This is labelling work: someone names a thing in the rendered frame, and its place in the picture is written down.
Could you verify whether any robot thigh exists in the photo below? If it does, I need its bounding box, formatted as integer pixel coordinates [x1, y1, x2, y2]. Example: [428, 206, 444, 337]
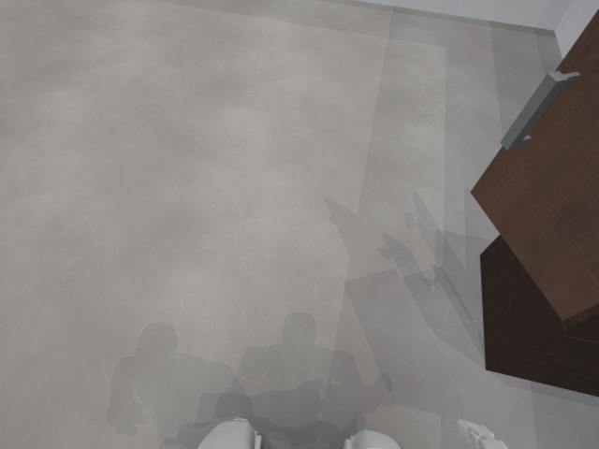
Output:
[343, 430, 401, 449]
[197, 421, 262, 449]

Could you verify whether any left robot thigh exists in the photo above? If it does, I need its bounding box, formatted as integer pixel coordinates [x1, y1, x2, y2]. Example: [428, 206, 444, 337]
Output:
[197, 421, 262, 449]

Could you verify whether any right robot thigh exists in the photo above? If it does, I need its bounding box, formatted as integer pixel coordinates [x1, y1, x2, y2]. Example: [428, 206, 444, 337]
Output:
[343, 430, 401, 449]

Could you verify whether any robot right hand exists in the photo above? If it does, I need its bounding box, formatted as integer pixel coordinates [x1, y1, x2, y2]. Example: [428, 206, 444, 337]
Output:
[456, 420, 508, 449]

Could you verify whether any cupboard door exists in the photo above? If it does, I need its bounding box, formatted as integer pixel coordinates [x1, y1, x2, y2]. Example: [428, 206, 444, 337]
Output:
[470, 9, 599, 321]

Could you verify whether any handle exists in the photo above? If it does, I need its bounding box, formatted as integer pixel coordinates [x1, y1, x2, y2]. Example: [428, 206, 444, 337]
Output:
[500, 71, 580, 151]

